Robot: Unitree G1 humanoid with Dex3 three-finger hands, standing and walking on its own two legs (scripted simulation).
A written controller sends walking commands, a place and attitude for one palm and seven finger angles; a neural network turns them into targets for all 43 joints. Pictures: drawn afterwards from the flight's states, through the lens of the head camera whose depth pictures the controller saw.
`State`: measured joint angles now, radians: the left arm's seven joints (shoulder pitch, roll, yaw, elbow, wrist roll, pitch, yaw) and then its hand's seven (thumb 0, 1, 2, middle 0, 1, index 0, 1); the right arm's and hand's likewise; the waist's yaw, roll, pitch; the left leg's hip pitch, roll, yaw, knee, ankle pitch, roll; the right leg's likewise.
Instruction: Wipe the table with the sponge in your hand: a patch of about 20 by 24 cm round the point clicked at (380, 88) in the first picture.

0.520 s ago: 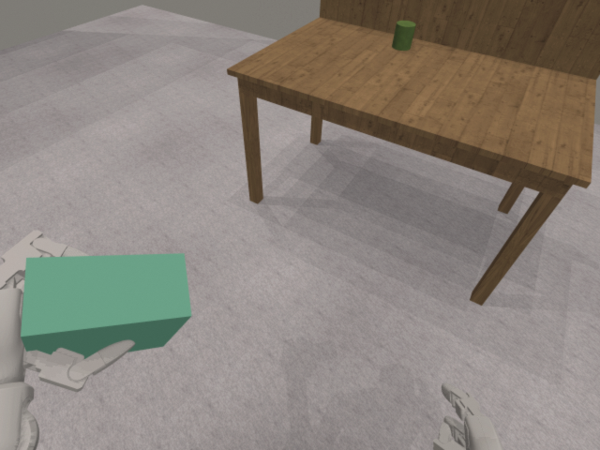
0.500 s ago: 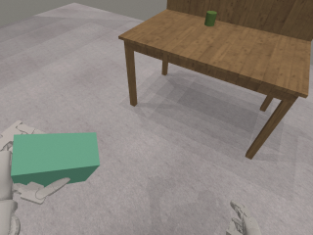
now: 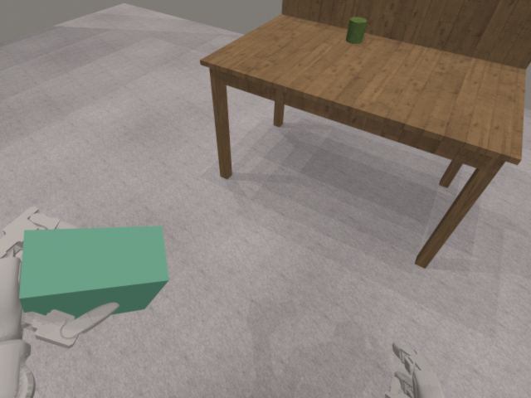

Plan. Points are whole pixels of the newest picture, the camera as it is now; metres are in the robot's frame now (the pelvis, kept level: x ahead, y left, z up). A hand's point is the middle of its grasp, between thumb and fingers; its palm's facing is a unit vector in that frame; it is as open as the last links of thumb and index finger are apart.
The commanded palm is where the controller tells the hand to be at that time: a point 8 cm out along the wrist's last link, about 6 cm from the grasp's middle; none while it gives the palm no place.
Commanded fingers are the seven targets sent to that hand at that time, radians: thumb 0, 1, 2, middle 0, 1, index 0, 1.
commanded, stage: walk to a spot facing it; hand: left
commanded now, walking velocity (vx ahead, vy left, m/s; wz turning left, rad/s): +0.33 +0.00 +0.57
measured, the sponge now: (116, 275) +0.23 +0.20 +0.13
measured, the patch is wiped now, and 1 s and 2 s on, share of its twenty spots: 0.00 0.00 0.00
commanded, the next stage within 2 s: none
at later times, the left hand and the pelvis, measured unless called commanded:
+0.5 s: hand (37, 248) +0.24 +0.29 +0.16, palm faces +0.51 -0.76 -0.40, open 10.5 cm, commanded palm +0.17 +0.32 +0.18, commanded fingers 0.00 0.10 1.30 -1.20 -1.60 -1.20 -1.60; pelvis +0.06 +0.01 +0.00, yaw +9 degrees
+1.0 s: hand (34, 201) +0.31 +0.33 +0.16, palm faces +0.68 -0.61 -0.40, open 10.5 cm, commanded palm +0.24 +0.34 +0.18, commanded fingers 0.00 0.10 1.30 -1.20 -1.60 -1.20 -1.60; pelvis +0.18 +0.03 -0.02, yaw +19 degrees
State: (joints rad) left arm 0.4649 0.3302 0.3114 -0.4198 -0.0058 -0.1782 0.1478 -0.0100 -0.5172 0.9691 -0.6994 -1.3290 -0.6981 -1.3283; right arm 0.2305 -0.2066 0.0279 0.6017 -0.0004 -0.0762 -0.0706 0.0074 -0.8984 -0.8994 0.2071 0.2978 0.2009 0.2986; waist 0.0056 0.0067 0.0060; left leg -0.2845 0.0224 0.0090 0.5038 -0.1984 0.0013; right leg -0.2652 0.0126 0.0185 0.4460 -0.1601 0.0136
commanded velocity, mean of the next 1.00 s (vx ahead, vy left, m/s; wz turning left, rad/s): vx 0.36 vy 0.00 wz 0.36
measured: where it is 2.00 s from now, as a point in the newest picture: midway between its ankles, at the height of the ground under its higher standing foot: (246, 338)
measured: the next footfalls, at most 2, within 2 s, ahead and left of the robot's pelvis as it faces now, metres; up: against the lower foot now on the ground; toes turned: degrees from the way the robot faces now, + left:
right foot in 0.62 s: +0.17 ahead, -0.11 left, +0.00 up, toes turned +5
left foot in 0.96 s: +0.24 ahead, +0.18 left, +0.00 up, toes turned +29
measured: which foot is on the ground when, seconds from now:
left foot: down 0.00-0.62, up 0.64-0.94, down 0.96-1.00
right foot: down 0.00-0.30, up 0.32-0.60, down 0.62-0.96, up 0.98-1.00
